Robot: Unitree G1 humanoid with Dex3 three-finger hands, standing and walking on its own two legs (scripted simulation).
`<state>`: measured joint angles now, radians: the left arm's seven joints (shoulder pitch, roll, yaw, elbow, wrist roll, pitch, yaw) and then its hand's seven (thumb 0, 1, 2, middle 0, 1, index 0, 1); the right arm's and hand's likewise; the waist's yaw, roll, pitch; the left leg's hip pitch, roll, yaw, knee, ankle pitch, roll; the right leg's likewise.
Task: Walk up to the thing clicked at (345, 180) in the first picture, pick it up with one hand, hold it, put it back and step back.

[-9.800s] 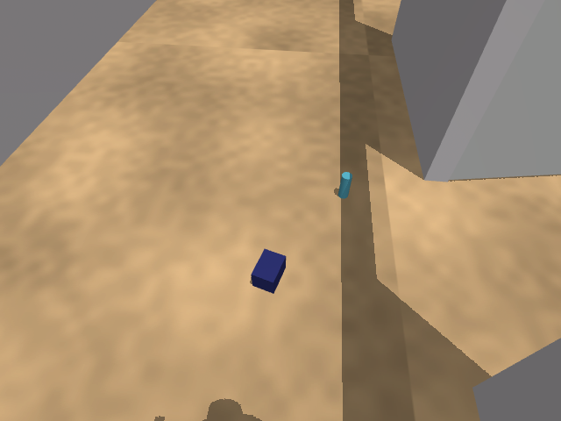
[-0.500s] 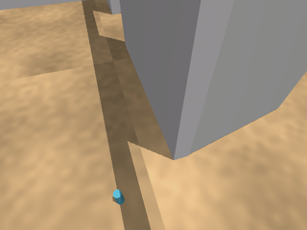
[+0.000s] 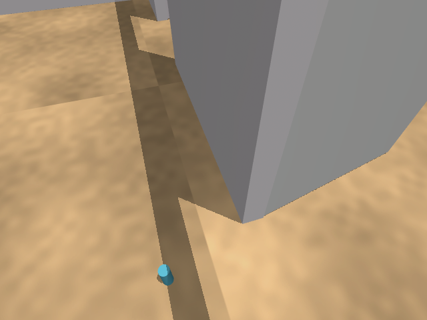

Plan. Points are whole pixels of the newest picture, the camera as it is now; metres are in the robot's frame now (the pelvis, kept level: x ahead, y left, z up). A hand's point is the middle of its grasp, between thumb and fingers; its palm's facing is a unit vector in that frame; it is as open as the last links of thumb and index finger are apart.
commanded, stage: go down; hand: left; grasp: from the side
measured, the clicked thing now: (166, 275) +0.39 +0.23 -0.72
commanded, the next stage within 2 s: none
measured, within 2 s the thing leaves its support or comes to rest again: neither
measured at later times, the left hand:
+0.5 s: hand out of the picture +0.15 +0.28 -0.18, palm faces +0.06 -0.94 -0.34, open 15.6 cm
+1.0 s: hand out of the picture +0.15 +0.29 -0.20, palm faces +0.08 -0.94 -0.33, open 17.0 cm
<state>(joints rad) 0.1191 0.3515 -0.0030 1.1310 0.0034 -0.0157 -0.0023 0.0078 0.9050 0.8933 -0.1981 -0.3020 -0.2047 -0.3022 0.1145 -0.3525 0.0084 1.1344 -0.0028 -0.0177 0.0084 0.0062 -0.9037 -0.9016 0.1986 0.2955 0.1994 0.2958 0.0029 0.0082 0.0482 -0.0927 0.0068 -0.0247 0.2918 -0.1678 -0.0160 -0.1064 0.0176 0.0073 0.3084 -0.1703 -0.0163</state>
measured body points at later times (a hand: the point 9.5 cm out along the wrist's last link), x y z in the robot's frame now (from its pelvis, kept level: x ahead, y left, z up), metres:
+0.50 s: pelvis +0.00 +0.01 -0.06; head +0.06 +0.01 +0.39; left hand +0.14 +0.32 -0.16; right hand +0.13 -0.25 -0.16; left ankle +0.00 +0.13 -0.75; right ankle +0.00 -0.11 -0.75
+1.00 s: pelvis +0.00 +0.02 -0.10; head +0.08 +0.04 +0.35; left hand +0.14 +0.33 -0.18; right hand +0.18 -0.22 -0.17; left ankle +0.00 +0.13 -0.75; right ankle +0.00 -0.11 -0.75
